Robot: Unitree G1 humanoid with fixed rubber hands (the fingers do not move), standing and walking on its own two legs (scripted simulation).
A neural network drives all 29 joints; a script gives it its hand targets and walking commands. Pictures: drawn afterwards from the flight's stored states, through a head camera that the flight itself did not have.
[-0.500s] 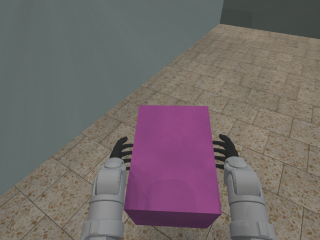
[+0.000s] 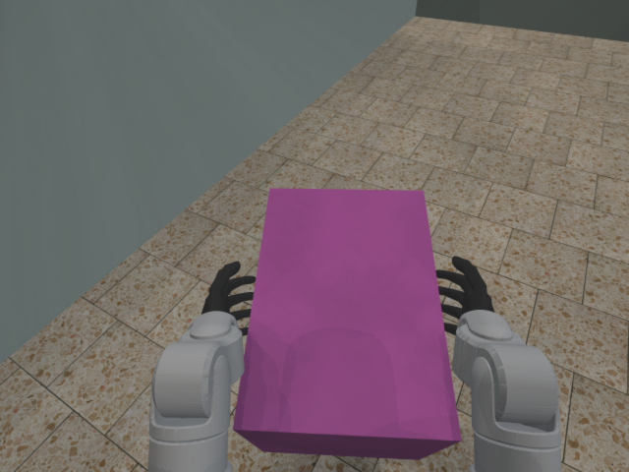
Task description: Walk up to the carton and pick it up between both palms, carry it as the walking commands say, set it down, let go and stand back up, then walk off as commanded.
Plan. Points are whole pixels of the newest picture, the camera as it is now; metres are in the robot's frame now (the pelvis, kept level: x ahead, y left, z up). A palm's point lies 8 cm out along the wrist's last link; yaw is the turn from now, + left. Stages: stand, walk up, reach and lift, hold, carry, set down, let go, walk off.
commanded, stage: carry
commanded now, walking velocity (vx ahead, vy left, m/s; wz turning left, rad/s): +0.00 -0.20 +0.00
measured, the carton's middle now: (343, 321) +0.31 +0.00 +0.03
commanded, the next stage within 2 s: none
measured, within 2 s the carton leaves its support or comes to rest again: neither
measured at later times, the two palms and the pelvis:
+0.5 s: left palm (253, 347) +0.22 +0.09 +0.12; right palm (537, 329) +0.23 -0.19 +0.13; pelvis -0.04 -0.06 +0.02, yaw +1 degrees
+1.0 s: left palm (373, 394) +0.18 -0.03 +0.11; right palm out of the picture +0.19 -0.31 +0.12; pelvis -0.07 -0.18 +0.02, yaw +0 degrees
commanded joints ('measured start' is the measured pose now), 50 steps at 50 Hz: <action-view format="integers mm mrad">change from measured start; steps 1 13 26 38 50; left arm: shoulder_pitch -369 -391 -394 -349 -438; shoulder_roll -898 -900 -933 -998 -979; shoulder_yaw -512 -536 -557 -508 -598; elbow -100 -133 -129 -125 -169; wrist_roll -335 -338 -349 -324 -374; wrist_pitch -24 2 -11 -68 -47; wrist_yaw -229 -218 -222 -248 -253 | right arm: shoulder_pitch -360 -289 -295 -403 -321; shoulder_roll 897 911 898 1000 958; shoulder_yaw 549 469 470 613 508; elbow -88 3 -65 -139 -75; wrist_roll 355 331 342 424 337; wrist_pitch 25 38 18 -7 -14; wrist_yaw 230 238 256 270 274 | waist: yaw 8 -27 -31 -3 -13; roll -177 302 262 -197 92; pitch -180 -141 -163 -253 -101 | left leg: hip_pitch -111 404 349 -60 292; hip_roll -74 422 228 -45 251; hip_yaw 49 -430 -28 95 -77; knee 335 -540 -298 185 -432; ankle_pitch -200 247 763 -93 434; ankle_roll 38 230 142 40 161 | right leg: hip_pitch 214 -225 6 358 -129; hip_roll -343 -47 -43 -290 -106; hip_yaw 378 16 -50 127 87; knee -344 105 -31 -189 352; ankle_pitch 82 -226 -149 471 -156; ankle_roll -140 93 120 -123 114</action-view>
